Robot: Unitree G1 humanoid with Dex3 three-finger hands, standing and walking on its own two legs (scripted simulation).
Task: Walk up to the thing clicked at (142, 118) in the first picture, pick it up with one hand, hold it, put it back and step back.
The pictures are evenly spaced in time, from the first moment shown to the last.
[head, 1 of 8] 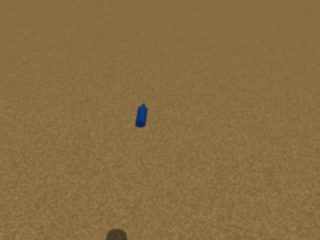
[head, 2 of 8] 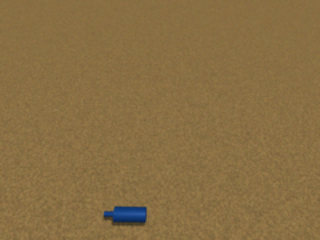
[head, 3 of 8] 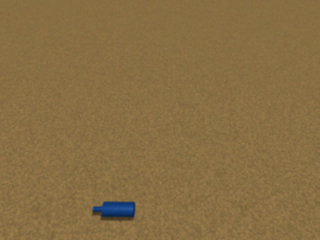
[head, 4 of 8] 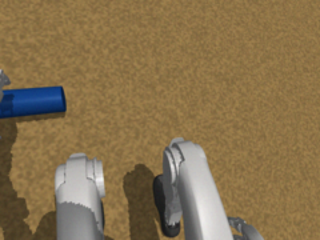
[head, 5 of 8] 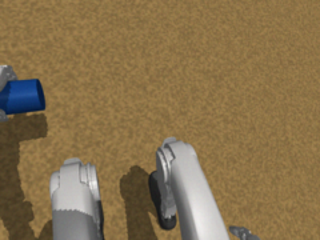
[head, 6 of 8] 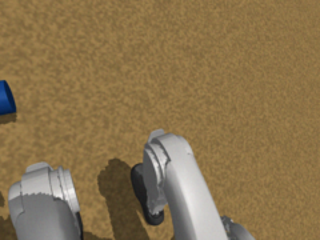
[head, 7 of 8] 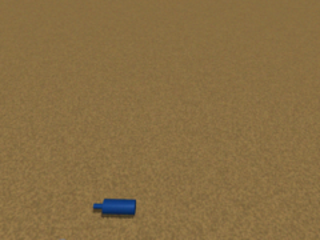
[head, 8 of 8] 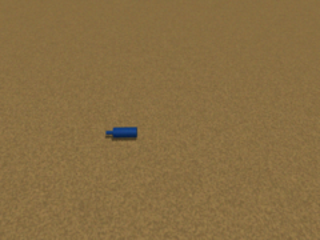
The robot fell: no
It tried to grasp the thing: yes
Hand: left
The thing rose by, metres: 0.67
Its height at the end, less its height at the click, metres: +0.00
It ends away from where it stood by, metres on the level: 0.00
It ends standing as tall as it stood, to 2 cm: yes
